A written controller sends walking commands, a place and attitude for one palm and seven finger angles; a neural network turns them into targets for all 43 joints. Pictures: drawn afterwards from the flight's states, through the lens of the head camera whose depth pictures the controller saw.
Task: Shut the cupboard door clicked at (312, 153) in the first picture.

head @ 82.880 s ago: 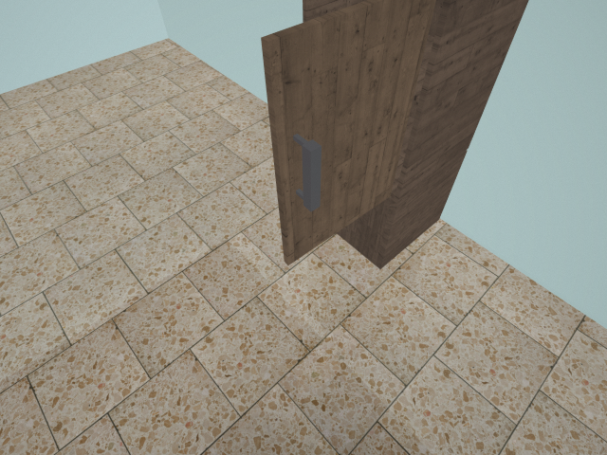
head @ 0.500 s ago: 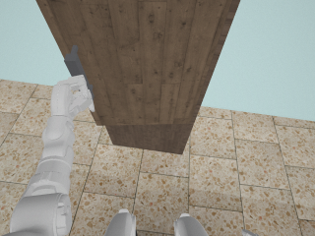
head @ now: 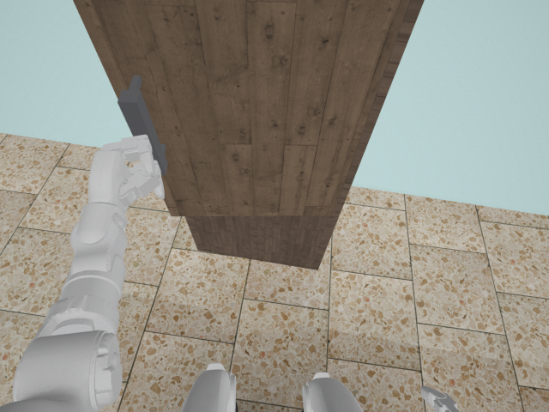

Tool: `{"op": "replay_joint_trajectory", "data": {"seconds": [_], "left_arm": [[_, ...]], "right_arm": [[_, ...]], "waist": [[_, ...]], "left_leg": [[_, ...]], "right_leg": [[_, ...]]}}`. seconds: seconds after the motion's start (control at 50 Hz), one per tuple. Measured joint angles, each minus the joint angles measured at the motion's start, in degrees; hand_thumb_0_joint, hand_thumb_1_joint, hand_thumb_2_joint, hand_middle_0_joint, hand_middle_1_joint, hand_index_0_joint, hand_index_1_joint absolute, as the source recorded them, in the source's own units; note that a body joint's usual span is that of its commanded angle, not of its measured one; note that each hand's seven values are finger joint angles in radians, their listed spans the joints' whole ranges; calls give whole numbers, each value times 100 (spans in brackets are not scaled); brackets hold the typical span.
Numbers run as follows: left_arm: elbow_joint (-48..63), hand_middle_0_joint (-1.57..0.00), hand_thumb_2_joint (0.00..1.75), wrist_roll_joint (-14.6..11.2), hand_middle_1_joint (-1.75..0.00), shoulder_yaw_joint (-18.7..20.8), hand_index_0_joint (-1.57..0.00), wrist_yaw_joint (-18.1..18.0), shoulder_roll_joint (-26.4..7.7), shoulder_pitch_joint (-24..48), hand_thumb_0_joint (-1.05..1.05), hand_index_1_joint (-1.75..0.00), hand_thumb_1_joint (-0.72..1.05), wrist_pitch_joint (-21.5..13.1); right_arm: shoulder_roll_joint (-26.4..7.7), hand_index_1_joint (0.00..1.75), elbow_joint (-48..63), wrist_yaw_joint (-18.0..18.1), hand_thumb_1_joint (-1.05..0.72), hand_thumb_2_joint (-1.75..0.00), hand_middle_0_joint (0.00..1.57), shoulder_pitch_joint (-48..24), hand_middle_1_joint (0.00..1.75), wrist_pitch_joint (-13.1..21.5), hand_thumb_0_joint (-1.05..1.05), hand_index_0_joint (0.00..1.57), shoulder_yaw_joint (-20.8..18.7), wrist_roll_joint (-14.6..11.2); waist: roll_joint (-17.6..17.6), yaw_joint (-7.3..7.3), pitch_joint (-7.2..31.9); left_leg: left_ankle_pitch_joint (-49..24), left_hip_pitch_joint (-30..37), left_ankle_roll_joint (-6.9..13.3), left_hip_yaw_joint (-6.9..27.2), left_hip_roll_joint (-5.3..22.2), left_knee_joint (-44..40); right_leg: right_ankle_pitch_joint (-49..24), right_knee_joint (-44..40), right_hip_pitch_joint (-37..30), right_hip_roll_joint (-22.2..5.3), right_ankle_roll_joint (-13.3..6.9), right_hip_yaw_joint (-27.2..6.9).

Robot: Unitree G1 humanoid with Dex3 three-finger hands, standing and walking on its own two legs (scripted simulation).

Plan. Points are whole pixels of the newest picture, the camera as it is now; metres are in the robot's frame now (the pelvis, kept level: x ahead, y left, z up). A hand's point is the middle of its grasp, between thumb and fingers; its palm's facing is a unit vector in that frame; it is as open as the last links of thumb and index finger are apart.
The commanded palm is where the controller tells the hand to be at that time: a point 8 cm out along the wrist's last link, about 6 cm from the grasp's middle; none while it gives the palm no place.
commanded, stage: push the door shut along its arc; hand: left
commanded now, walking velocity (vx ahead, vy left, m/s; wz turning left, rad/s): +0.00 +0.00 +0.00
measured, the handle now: (148, 128) +0.54 +0.20 +0.06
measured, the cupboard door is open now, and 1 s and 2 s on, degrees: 11 0 0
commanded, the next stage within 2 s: pull the fist back off the door in 1.08 s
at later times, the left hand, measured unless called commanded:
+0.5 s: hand (163, 144) +0.50 +0.17 +0.07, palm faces -0.12 -0.99 -0.02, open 3.0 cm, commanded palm +0.50 +0.20 +0.07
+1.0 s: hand (171, 131) +0.53 +0.16 +0.07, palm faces -0.22 -0.98 -0.04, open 3.2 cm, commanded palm +0.56 +0.16 +0.07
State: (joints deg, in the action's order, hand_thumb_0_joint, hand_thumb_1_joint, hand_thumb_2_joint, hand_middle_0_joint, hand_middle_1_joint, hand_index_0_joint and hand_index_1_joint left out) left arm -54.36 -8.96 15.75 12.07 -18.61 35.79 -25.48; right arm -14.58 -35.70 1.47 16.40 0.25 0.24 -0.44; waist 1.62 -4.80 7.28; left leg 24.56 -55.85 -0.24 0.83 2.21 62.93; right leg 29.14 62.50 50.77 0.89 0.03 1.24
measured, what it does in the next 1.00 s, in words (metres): stands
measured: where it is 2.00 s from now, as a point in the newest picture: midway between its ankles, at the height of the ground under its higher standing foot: outside the picture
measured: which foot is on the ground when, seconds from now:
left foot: down 0.00-1.00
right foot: down 0.00-1.00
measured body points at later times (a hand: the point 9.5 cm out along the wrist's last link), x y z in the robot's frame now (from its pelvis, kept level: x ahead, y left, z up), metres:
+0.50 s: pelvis -0.01 +0.01 -0.02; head +0.12 +0.02 +0.41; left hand +0.50 +0.23 +0.07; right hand +0.00 -0.26 -0.13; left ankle +0.05 +0.12 -0.66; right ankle +0.01 -0.12 -0.66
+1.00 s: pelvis -0.02 +0.02 -0.04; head +0.13 +0.05 +0.39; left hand +0.53 +0.22 +0.07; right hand -0.01 -0.25 -0.14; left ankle +0.05 +0.12 -0.66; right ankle +0.01 -0.12 -0.66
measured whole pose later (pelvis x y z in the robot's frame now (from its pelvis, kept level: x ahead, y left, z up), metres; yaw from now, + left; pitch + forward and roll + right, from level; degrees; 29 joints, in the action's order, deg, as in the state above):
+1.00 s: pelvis -0.02 +0.02 -0.04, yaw -1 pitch +25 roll -5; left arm -74.2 -4.6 13.4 20.5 -31.8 67.0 -18.4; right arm -15.0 -39.7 0.6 20.8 3.8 2.5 0.6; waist 2.4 -11.4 6.9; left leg 25.2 -73.0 0.9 3.6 2.1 72.5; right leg 29.2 69.2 65.5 1.2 0.9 3.7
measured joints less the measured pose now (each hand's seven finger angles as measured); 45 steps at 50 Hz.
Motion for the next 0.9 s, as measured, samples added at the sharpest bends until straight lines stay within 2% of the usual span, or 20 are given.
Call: {"op": "replay_joint_trajectory", "data": {"seconds": [0.16, 0.36, 0.52, 0.64, 0.78, 0.9], "left_arm": [[-645, -130, 91, 106, -150, 88, -130, 276, -308, 799, 1, -150, 90, 23], [-1069, -130, 92, 143, -150, 267, -131, 571, -736, 1401, -2, -150, 88, 214], [-1307, -131, 90, 169, -150, 215, -133, 625, -895, 1752, 0, -150, 89, 336], [-1568, -130, 90, 278, -150, 131, -134, 683, -1131, 2185, 1, -150, 90, 446], [-1692, -130, 90, 348, -150, -40, -133, 810, -1233, 2613, 1, -150, 90, 560], [-1845, -132, 90, 402, -150, -101, -136, 894, -1240, 2856, 1, -150, 90, 585]], "right_arm": [[-10, 30, -75, 9, -90, -90, 20, -3, 30, 35, 1, 20, 65, 12], [-65, 30, -183, -36, -90, -90, 20, 312, 30, 10, 1, 20, 65, 27], [-72, 30, -322, -71, -90, -90, 20, 497, 30, 20, 1, 20, 58, 36], [-74, 30, -339, -80, -90, -90, 20, 496, 30, 113, 1, 20, 98, 61], [-98, 30, -340, -94, -90, -90, 20, 474, 30, 209, 1, 20, 113, 93], [-82, 30, -368, -106, -90, -90, 20, 498, 30, 260, 1, 20, 170, 103]], "waist": [[18, -148, 0], [78, -317, 1], [107, -402, -5], [91, -528, -30], [110, -635, -40], [104, -614, -29]], "left_leg": [[38, -350, 15, 42, 2, 215], [101, -790, 51, 37, 27, 464], [114, -953, 75, 68, 30, 545], [101, -1162, 82, 134, 31, 641], [107, -1408, 102, 178, 20, 764], [98, -1554, 116, 216, -5, 854]], "right_leg": [[32, 173, 315, 7, 10, 36], [63, 374, 737, 32, 41, 23], [55, 398, 864, 40, 64, 49], [32, 438, 1025, 50, 67, 110], [28, 511, 1228, 47, 85, 150], [34, 589, 1348, 29, 98, 187]]}}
